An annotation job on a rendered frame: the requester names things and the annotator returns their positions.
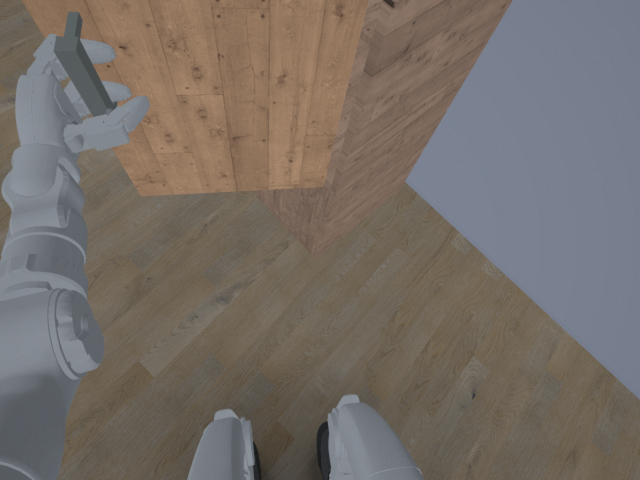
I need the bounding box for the robot right thigh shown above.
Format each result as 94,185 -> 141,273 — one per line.
328,403 -> 424,480

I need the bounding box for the robot thigh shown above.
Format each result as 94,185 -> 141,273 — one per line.
187,417 -> 255,480
328,403 -> 424,480

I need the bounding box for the left robot hand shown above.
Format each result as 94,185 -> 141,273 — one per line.
15,33 -> 150,162

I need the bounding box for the robot left thigh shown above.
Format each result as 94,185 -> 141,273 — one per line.
187,417 -> 255,480

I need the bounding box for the robot left upper arm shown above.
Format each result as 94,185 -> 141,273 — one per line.
0,288 -> 104,480

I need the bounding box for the cupboard door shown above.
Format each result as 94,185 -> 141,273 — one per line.
22,0 -> 368,196

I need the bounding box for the handle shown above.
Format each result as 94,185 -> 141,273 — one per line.
54,12 -> 117,117

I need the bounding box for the robot left forearm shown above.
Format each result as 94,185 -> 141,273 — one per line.
0,144 -> 88,301

